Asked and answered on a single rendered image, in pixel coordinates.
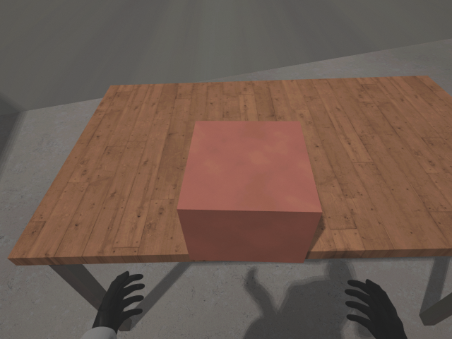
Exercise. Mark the carton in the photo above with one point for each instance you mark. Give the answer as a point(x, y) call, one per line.
point(248, 193)

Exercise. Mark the table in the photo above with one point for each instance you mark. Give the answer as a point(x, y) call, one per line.
point(380, 150)

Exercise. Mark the right robot hand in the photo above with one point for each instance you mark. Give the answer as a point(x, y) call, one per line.
point(384, 322)

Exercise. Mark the left robot hand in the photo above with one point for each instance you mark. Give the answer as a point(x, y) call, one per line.
point(110, 311)

